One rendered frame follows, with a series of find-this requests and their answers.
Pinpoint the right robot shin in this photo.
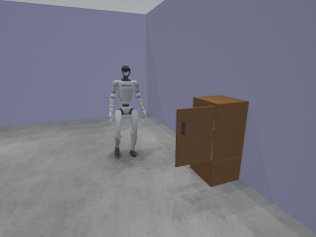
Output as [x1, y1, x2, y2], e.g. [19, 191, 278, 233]
[115, 134, 120, 148]

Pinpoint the robot right upper arm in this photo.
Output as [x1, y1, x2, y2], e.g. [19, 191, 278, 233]
[111, 80, 119, 99]

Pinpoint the robot left forearm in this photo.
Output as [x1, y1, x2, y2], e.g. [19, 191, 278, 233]
[137, 95, 145, 111]

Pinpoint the robot left hand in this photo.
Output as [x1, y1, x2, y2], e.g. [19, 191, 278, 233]
[140, 110, 147, 121]

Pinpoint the cupboard door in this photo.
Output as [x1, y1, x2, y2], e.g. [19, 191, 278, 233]
[175, 106, 215, 168]

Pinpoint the robot left upper arm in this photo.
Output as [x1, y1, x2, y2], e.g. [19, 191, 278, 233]
[132, 80, 140, 99]

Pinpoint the robot right hand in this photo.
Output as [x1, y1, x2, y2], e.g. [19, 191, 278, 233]
[108, 112, 115, 125]

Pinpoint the handle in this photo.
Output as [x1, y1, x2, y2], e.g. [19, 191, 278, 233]
[180, 119, 186, 136]

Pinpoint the robot left foot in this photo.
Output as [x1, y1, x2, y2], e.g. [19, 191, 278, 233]
[130, 149, 137, 157]

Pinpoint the robot right forearm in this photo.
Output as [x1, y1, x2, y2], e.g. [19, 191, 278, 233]
[109, 94, 115, 113]

